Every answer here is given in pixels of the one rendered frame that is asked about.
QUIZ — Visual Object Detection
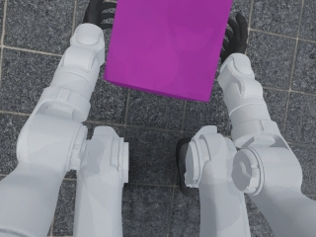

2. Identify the left robot thigh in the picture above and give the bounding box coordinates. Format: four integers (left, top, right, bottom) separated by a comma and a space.
72, 134, 129, 237

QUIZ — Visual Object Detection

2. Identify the left robot shin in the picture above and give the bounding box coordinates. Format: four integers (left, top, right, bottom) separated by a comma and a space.
76, 125, 124, 186

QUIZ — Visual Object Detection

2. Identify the right robot upper arm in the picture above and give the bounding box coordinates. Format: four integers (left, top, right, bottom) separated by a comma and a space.
231, 146, 316, 237

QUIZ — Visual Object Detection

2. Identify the left robot forearm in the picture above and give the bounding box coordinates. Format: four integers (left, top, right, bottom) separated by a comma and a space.
16, 23, 105, 161

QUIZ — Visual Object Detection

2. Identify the left robot upper arm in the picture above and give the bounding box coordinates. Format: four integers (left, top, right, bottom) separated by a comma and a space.
0, 113, 88, 237

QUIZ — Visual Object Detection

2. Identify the carton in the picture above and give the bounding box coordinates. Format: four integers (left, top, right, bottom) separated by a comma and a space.
103, 0, 233, 102

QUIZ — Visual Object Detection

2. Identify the right robot hand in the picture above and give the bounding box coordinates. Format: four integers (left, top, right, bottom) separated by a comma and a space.
219, 12, 248, 64

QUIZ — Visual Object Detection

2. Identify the right robot forearm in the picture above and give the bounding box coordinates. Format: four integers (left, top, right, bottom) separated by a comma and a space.
217, 52, 303, 183

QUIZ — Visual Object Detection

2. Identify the left robot hand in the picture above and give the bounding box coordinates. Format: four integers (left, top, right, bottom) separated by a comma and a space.
82, 0, 117, 30

